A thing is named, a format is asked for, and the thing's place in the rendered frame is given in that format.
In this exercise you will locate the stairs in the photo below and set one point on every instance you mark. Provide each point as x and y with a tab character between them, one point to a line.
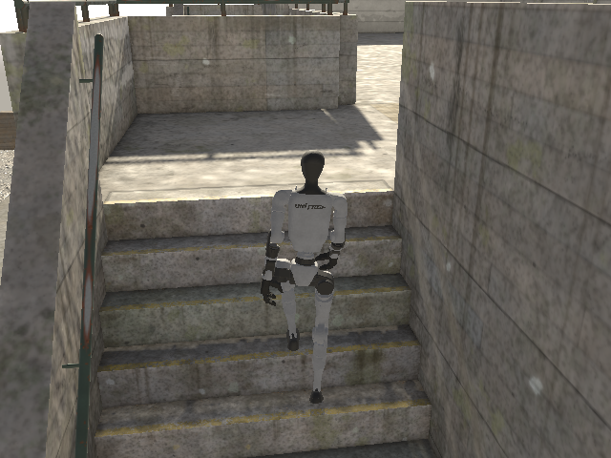
196	364

